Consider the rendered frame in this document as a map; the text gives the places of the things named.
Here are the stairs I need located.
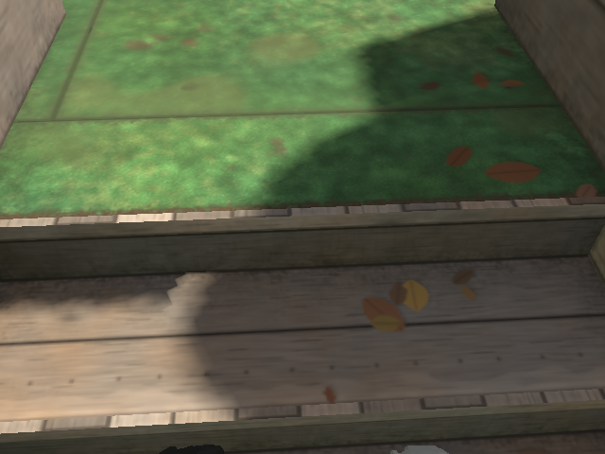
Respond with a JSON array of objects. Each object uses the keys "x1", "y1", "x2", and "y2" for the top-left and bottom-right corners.
[{"x1": 0, "y1": 217, "x2": 605, "y2": 454}]

